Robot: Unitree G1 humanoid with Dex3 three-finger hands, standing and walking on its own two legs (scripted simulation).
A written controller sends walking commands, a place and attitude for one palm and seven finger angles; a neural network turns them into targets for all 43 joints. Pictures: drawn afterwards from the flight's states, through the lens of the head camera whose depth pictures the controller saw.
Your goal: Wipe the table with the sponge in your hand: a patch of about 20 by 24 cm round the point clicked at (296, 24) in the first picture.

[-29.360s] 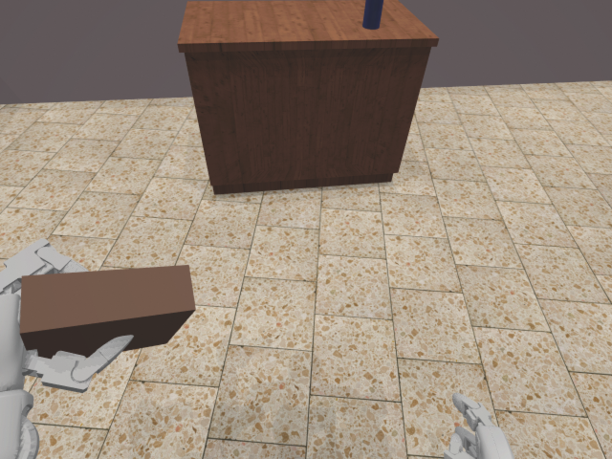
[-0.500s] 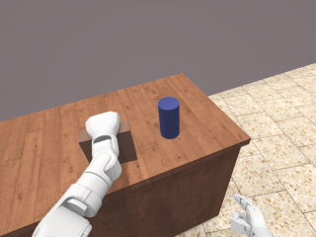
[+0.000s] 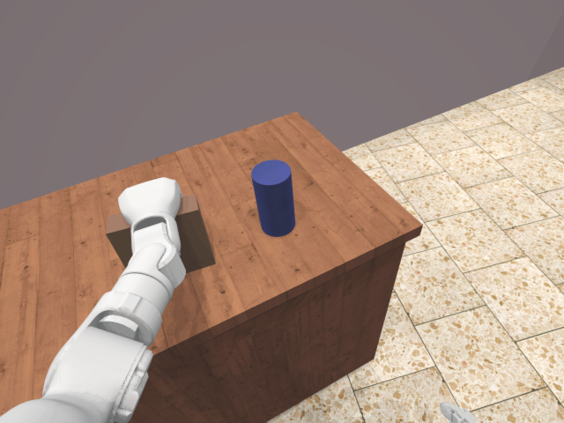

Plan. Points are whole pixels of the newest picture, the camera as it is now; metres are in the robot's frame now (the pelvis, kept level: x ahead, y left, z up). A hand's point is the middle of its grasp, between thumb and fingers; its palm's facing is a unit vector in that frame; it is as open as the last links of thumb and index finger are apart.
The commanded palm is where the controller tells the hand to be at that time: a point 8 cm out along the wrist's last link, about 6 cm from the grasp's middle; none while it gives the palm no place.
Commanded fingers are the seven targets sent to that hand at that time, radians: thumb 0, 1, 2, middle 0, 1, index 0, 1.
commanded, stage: wipe forward along the third lane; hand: left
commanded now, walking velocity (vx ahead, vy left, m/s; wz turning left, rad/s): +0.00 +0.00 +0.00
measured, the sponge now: (169, 251) +0.39 +0.23 +0.03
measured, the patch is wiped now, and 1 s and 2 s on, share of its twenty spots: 0.90 1.00 1.00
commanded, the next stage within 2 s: wipe back along the third lane in 0.80 s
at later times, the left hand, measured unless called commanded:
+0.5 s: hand (152, 204) +0.45 +0.26 +0.08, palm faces -0.06 -0.02 -1.00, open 9.0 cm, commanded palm +0.44 +0.26 +0.12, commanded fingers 0.00 0.10 1.30 -1.20 -1.60 -1.20 -1.60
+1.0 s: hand (146, 190) +0.49 +0.28 +0.08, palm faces -0.08 +0.00 -1.00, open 9.0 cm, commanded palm +0.46 +0.27 +0.12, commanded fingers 0.00 0.10 1.30 -1.20 -1.60 -1.20 -1.60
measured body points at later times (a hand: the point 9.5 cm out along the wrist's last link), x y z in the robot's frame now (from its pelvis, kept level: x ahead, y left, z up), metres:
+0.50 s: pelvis +0.00 +0.01 +0.00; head +0.03 -0.02 +0.45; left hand +0.45 +0.25 +0.14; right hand +0.10 -0.25 -0.14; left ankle +0.03 +0.20 -0.73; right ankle +0.02 -0.12 -0.73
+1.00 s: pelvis +0.02 +0.04 +0.00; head +0.07 +0.03 +0.45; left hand +0.49 +0.28 +0.14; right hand +0.08 -0.22 -0.14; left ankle +0.03 +0.20 -0.73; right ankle +0.02 -0.12 -0.73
